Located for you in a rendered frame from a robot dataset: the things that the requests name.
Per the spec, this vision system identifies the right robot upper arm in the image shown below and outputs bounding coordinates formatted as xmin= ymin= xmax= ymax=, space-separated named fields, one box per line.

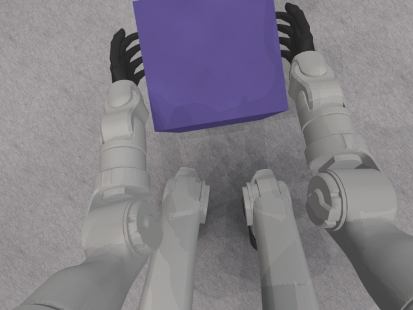
xmin=305 ymin=169 xmax=413 ymax=310

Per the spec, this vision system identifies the robot right forearm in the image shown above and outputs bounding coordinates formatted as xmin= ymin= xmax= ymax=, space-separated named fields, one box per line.
xmin=288 ymin=51 xmax=398 ymax=211

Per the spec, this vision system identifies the left robot upper arm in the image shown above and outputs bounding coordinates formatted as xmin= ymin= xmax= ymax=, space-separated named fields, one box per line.
xmin=12 ymin=198 xmax=163 ymax=310

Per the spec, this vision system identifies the robot right hand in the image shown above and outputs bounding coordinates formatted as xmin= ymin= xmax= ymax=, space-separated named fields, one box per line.
xmin=276 ymin=3 xmax=315 ymax=65

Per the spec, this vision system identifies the robot left forearm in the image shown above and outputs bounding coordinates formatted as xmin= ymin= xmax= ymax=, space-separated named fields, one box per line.
xmin=81 ymin=80 xmax=151 ymax=245

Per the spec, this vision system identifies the carton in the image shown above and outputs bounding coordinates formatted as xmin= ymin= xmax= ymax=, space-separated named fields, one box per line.
xmin=132 ymin=0 xmax=288 ymax=133

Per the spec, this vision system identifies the robot right foot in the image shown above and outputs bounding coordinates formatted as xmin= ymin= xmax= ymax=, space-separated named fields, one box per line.
xmin=243 ymin=204 xmax=257 ymax=250

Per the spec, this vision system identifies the robot right shin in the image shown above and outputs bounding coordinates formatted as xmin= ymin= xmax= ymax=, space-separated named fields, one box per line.
xmin=249 ymin=169 xmax=292 ymax=239

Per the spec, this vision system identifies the robot left hand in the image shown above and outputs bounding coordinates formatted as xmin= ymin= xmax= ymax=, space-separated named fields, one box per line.
xmin=110 ymin=28 xmax=145 ymax=86

